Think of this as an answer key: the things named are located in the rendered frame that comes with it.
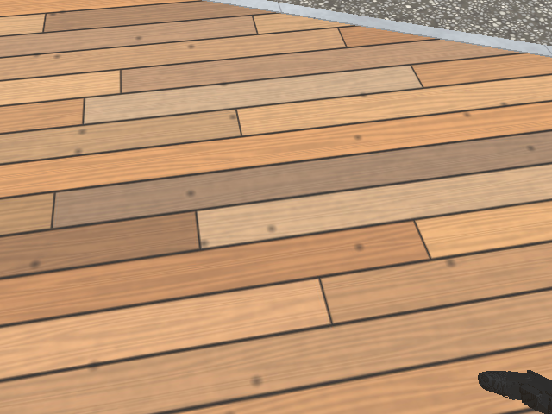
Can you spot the right robot hand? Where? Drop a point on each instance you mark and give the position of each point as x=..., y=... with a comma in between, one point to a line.
x=532, y=388

